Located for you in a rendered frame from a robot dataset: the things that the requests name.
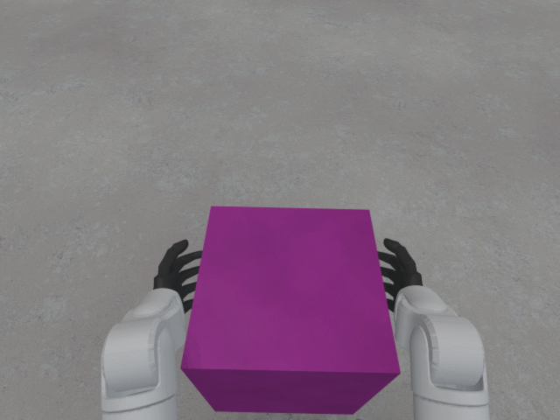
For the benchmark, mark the robot left hand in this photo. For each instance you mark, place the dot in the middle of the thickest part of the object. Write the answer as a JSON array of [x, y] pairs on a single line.
[[169, 275]]

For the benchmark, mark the robot left forearm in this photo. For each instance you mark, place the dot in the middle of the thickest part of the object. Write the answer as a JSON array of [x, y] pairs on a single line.
[[138, 369]]

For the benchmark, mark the robot right forearm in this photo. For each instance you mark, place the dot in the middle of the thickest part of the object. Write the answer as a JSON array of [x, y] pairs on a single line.
[[447, 358]]

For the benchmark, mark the robot right hand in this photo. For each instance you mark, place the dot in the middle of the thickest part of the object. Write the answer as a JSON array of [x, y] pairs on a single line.
[[405, 273]]

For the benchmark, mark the carton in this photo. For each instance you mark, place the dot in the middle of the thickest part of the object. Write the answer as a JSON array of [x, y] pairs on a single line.
[[289, 313]]

